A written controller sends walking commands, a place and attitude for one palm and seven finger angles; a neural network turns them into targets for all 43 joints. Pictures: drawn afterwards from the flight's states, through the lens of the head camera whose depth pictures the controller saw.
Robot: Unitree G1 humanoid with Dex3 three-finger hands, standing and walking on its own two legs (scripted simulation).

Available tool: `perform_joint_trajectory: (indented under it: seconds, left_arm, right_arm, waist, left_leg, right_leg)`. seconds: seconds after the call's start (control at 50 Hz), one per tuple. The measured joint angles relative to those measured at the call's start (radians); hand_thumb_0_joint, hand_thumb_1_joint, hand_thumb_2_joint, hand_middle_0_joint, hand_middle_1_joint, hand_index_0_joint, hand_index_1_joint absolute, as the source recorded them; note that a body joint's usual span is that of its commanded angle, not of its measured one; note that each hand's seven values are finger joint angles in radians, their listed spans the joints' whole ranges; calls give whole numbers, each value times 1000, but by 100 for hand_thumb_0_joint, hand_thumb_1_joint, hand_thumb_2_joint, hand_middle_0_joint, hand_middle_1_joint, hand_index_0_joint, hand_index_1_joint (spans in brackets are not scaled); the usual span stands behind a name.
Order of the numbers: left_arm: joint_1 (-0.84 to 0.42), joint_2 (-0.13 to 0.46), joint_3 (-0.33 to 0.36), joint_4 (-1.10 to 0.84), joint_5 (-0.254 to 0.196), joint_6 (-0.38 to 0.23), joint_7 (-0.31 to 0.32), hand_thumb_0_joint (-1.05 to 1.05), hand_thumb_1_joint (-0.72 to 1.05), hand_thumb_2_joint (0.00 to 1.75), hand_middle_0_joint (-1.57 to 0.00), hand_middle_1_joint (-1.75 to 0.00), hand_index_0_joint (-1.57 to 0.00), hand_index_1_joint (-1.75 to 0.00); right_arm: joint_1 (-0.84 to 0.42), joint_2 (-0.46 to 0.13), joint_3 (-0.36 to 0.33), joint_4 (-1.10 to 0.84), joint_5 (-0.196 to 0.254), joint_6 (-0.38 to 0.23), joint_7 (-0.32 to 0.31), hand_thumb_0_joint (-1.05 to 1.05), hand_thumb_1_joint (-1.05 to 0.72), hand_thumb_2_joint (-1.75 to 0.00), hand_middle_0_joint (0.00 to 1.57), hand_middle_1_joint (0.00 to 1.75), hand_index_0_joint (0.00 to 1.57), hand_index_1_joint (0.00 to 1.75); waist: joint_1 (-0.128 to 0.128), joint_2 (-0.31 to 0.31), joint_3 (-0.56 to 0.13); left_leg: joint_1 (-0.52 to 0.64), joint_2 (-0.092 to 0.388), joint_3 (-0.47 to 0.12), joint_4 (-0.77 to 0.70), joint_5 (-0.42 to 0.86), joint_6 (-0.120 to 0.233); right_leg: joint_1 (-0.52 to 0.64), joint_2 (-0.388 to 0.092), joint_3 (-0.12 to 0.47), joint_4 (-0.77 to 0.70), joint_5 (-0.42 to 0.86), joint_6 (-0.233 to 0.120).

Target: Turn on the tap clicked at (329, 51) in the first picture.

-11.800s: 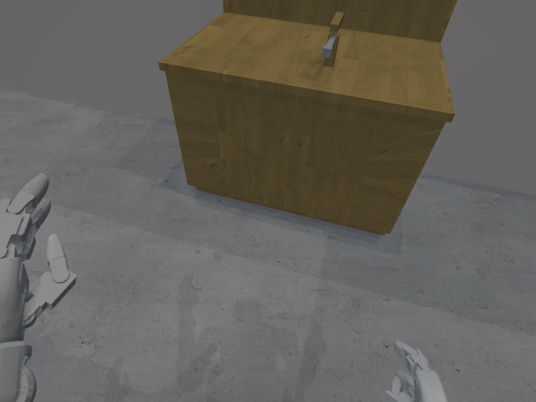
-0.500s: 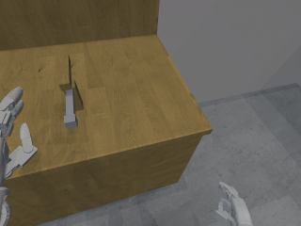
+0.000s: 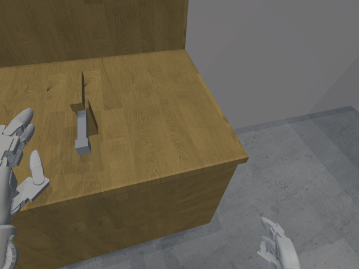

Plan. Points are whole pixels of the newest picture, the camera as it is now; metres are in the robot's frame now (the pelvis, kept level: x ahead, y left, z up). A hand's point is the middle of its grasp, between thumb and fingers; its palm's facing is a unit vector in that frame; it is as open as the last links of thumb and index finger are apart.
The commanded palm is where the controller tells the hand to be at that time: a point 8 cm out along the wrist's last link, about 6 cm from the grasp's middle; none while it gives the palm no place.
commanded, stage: shuffle to correct the standing spot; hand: left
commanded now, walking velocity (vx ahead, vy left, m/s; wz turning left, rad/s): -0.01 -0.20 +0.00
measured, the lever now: (83, 146) +0.35 +0.26 +0.06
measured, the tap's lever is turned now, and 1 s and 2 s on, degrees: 0 0 0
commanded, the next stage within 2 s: come to a stop and stand still in 0.60 s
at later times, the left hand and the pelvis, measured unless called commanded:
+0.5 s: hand (80, 176) +0.23 +0.19 +0.16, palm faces +0.30 -0.88 -0.37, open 7.4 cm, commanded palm +0.17 +0.23 +0.17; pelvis +0.00 -0.05 +0.00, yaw -1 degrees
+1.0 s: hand (92, 185) +0.22 +0.17 +0.15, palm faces +0.33 -0.86 -0.39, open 7.4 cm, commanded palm +0.17 +0.21 +0.17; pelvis +0.01 -0.07 +0.00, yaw +1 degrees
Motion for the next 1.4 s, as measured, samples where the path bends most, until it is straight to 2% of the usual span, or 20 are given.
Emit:
perform_joint_trajectory:
  seconds: [0.24,0.46,0.72,0.84,0.94,1.08,1.2,1.4]
  left_arm:
    - [-26,2,4,-1,-7,12,0,1,89,90,-21,-31,-21,-30]
    - [5,14,2,-32,-28,36,-12,1,89,90,-21,-31,-21,-30]
    - [24,15,4,-39,-52,64,-15,1,88,90,-21,-31,-21,-30]
    - [38,8,-4,-30,-52,67,-7,1,88,90,-21,-31,-21,-30]
    - [49,-1,-15,-18,-47,69,0,1,88,90,-21,-31,-21,-30]
    - [32,-4,-11,-2,-43,68,4,1,88,90,-21,-31,-21,-30]
    - [13,-12,-18,-10,-34,71,9,1,88,90,-21,-31,-21,-30]
    - [19,12,-6,-43,-23,53,12,1,89,90,-21,-31,-21,-30]
  right_arm:
    - [-1,24,8,-1,-5,-3,-1,1,-90,-90,21,30,20,30]
    - [-1,24,2,-19,2,18,9,1,-90,-90,21,30,20,30]
    - [9,-8,-24,-10,11,36,-5,1,-91,-90,21,30,20,30]
    - [9,-19,-26,0,16,34,-8,1,-91,-90,20,30,20,30]
    - [6,-32,-27,13,18,35,-14,1,-91,-90,20,30,20,30]
    - [-9,-29,-23,17,18,35,-16,1,-91,-90,20,30,20,30]
    - [-20,-12,-12,6,15,28,-11,1,-91,-90,20,30,20,30]
    - [-19,14,4,-17,9,19,-4,1,-90,-90,21,30,20,30]
  waist:
    - [12,-20,1]
    - [-9,-10,-7]
    - [-11,9,-18]
    - [-23,29,-22]
    - [-21,42,-17]
    - [-2,39,-1]
    - [5,21,8]
    - [3,-8,5]
  left_leg:
    - [25,10,9,-53,25,-20]
    - [4,56,-6,-18,4,-58]
    - [-19,97,-30,38,-25,-99]
    - [-29,105,-46,67,-42,-93]
    - [-19,94,-53,67,-44,-88]
    - [-2,71,-47,49,-35,-83]
    - [12,50,-35,28,-27,-62]
    - [16,17,-15,-9,-11,-27]
  right_leg:
    - [2,10,11,-16,11,-16]
    - [-5,56,0,-13,6,-55]
    - [-24,98,-20,36,-24,-99]
    - [-20,108,-35,45,-35,-108]
    - [-8,99,-42,47,-42,-102]
    - [2,75,-39,48,-44,-84]
    - [12,53,-29,33,-36,-62]
    - [14,19,-12,-2,-18,-27]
